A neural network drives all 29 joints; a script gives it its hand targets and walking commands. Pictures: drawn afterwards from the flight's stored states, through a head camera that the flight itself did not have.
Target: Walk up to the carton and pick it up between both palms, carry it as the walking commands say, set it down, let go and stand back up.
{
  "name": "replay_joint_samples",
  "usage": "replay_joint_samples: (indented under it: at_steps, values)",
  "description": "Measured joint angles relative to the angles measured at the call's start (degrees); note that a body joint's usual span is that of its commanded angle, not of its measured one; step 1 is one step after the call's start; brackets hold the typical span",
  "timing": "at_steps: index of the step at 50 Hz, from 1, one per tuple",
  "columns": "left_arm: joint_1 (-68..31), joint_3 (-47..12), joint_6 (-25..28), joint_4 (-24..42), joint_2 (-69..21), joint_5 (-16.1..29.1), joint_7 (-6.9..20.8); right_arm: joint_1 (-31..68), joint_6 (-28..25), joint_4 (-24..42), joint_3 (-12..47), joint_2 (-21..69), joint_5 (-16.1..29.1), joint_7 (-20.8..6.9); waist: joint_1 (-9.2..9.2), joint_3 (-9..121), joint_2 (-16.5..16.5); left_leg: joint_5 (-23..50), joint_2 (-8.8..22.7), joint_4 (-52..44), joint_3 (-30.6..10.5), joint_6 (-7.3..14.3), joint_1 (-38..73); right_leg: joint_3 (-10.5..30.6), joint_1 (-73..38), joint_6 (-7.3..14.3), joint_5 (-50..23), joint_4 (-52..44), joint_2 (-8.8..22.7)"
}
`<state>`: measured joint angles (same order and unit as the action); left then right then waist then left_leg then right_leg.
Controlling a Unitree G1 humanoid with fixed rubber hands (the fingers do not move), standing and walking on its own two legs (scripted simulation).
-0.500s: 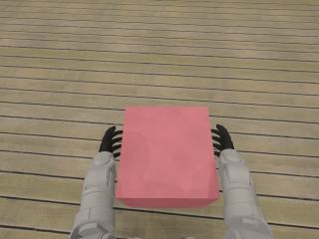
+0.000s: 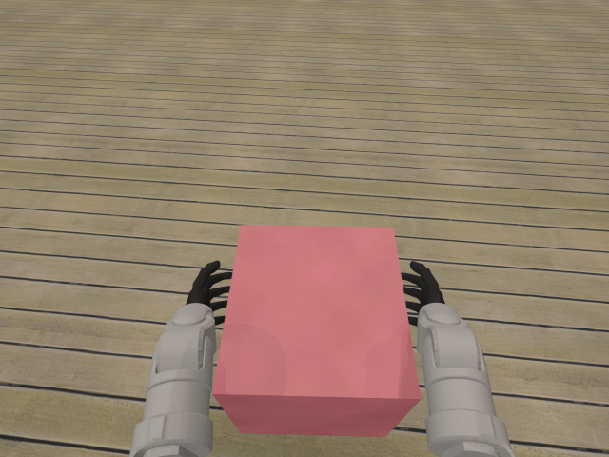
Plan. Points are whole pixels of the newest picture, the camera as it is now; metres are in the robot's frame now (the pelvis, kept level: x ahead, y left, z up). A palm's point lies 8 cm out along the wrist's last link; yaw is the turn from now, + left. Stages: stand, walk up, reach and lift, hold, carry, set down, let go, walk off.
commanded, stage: reach and lift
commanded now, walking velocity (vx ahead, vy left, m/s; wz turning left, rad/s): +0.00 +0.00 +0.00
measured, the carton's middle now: (314, 333) +0.31 +0.01 -0.04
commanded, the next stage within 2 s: hold in 1.16 s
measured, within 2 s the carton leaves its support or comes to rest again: neither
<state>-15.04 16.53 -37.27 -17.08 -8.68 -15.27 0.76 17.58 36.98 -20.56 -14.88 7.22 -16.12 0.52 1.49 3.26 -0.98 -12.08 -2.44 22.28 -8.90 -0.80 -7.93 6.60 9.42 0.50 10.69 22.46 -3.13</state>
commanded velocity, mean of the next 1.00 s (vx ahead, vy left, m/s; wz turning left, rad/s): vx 0.00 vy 0.00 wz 0.00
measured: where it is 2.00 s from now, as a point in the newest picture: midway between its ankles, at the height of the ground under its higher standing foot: outside the picture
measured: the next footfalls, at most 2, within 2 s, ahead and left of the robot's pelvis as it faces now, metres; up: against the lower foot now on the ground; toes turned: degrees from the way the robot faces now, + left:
none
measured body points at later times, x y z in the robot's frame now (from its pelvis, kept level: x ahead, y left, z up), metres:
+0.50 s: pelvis +0.00 +0.00 +0.00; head -0.05 +0.00 +0.45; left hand +0.30 +0.16 +0.04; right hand +0.30 -0.17 +0.04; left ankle +0.00 +0.13 -0.74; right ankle +0.02 -0.11 -0.74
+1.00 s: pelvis +0.01 +0.00 +0.00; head -0.04 +0.00 +0.45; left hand +0.30 +0.16 +0.04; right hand +0.30 -0.16 +0.04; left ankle +0.00 +0.13 -0.74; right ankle +0.02 -0.11 -0.74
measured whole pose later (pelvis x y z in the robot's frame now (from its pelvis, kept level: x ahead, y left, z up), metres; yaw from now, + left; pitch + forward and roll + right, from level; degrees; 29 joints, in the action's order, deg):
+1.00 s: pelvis +0.01 +0.00 +0.00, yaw +0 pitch -6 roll +0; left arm -12.3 12.7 -42.5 -12.0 -8.1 -14.9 1.3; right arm 12.9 43.0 -12.1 -13.6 8.2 -16.1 0.3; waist -0.1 0.9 -0.4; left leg -12.0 -2.4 20.2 -8.1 -0.2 -2.2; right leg 6.5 3.6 0.2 10.7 20.3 -2.6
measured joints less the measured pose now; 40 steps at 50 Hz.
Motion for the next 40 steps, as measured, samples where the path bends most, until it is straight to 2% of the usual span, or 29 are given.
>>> replay_joint_samples:
  at_steps: [12,25,40]
  values:
    - [-0.79,-0.34,-4.78,1.72,-0.19,-0.78,0.26,0.75,4.65,1.77,-0.54,0.23,-0.83,-0.69,-0.30,-1.50,0.53,0.50,0.02,-1.83,0.49,0.22,4.95,0.22,-4.64,-0.07,-0.22,-1.25,0.27]
    - [-1.65,-0.86,-4.71,1.17,-0.41,-1.34,0.39,0.35,5.13,3.11,-1.13,0.11,-0.85,-0.91,-1.52,-2.52,0.58,0.26,0.01,-1.12,0.98,0.39,4.45,0.38,-4.28,-0.29,-0.26,-0.97,0.29]
    - [0.42,-2.25,-4.83,2.99,0.09,-0.33,0.42,-2.21,5.38,5.81,-0.12,0.78,-0.50,-0.53,-1.41,-2.21,0.56,0.10,0.01,-1.84,0.82,0.53,5.26,0.04,-5.26,-0.29,-0.05,-1.87,0.45]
